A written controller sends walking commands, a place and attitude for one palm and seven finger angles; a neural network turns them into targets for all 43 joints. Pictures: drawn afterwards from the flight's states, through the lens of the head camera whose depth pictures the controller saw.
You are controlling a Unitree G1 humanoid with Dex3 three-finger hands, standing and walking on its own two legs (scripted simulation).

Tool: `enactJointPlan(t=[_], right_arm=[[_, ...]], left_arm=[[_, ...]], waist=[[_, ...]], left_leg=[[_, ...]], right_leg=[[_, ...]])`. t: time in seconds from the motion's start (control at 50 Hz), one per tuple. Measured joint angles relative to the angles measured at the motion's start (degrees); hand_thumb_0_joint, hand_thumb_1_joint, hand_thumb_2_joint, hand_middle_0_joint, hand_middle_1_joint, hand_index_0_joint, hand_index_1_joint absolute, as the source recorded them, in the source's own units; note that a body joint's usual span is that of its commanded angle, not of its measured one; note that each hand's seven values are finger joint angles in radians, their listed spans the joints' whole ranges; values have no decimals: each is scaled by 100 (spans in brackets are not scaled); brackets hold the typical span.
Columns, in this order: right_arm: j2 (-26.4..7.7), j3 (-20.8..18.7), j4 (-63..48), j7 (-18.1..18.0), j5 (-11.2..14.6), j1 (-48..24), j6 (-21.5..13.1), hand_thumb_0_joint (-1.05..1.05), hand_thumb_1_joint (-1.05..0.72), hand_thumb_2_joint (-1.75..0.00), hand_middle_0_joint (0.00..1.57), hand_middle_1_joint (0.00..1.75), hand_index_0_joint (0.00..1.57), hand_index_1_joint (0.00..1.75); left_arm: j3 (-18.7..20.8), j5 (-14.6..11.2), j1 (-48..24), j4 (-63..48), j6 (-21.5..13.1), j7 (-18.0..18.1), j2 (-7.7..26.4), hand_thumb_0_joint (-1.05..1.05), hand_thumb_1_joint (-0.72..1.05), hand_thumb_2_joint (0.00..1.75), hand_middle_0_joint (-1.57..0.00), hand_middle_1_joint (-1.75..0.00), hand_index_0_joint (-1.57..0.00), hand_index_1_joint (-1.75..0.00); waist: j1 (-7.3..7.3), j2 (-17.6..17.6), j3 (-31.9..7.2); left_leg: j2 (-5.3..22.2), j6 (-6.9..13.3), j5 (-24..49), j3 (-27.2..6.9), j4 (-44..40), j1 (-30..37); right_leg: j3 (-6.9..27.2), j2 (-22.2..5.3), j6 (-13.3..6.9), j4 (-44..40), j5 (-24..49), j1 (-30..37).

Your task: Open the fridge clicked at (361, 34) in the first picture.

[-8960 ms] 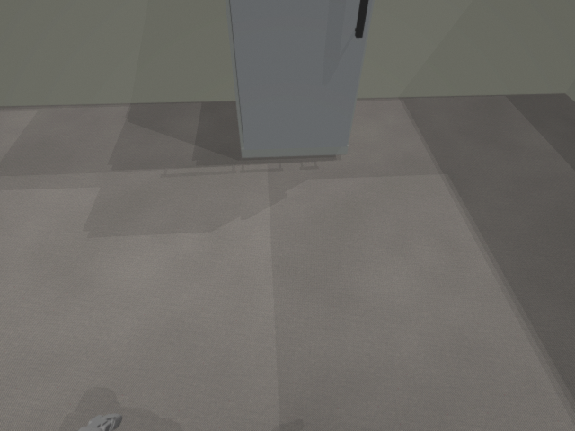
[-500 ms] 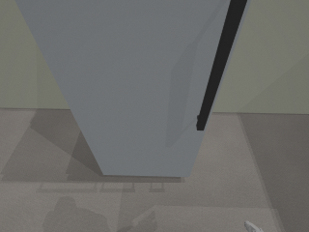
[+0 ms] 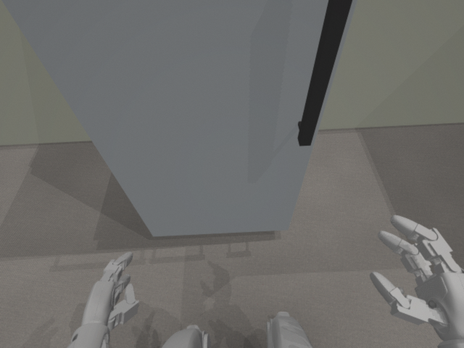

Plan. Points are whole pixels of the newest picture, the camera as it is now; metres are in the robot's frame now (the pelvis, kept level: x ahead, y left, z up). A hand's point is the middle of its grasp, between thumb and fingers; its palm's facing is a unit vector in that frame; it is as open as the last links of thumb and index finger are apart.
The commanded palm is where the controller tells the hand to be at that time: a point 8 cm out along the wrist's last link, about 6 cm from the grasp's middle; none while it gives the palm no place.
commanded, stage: raise the hand to about handle height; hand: right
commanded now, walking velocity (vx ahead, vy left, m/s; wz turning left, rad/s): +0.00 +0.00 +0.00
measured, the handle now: (325, 38) +0.56 -0.15 +0.22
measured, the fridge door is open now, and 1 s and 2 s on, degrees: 0 0 0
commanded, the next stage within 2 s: move the hooked fingers beside the handle in 1.50 s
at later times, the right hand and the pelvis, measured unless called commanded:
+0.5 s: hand (435, 252) +0.24 -0.27 +0.09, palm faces -0.01 +1.00 -0.05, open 12.6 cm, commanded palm +0.22 -0.32 +0.10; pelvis +0.01 -0.04 +0.03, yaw +1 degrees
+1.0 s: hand out of the picture +0.29 -0.31 +0.14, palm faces +0.00 +1.00 -0.05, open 13.9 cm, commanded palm +0.26 -0.35 +0.14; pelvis +0.02 -0.04 +0.05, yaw +1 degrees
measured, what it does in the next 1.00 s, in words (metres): rises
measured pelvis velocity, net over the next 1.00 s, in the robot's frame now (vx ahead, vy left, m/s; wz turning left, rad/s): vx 0.02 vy -0.04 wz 0.01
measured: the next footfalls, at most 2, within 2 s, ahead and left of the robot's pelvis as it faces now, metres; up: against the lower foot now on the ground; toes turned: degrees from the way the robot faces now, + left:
none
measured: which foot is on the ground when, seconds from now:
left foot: down 0.00-1.00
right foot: down 0.00-1.00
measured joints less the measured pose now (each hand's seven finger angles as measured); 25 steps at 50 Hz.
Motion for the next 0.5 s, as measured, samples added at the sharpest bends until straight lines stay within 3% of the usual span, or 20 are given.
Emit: enactJointPlan(t=[0.12, 0.22, 0.32, 0.5], right_arm=[[-241, -205, 141, 55, 145, -205, 773, 1, -26, -63, 24, 71, 25, 71], [-153, -306, 60, -183, 181, -35, 687, 1, -14, -58, 25, 78, 26, 79], [-131, -260, 114, -144, 122, -57, 585, 1, -3, -53, 26, 86, 26, 86], [-277, -242, 3, -187, 47, -344, 773, 0, 18, -44, 27, 99, 28, 100]], left_arm=[[-157, -25, 284, 45, 107, -34, -273, 1, 90, 90, -21, -30, -21, -30], [-97, -12, 572, 25, 66, -91, -187, 1, 90, 90, -21, -30, -21, -30], [-28, -24, 651, 37, 48, -77, 36, 1, 90, 90, -21, -30, -21, -30], [-45, -62, 505, -114, -9, -17, 162, 1, 90, 90, -21, -30, -20, -30]], waist=[[222, -107, 0], [282, -149, -60], [252, -114, -54], [211, -35, 33]], left_leg=[[-10, -89, 239, -172, -462, 248], [41, -175, 357, -300, -733, 410], [100, -248, 377, -346, -808, 495], [137, -319, 475, -340, -1080, 853]], right_leg=[[-182, -8, -78, -475, 169, 328], [-321, 44, -161, -769, 256, 536], [-373, 104, -238, -836, 262, 619], [-372, 160, -308, -1017, 308, 925]])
